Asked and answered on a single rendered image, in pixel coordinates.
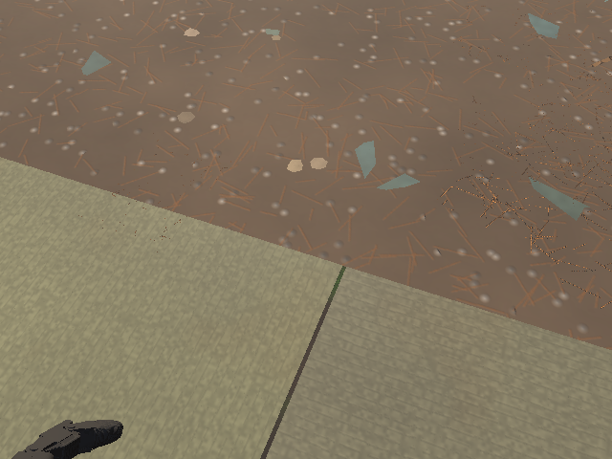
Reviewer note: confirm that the left robot hand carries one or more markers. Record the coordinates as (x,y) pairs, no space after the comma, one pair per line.
(66,440)

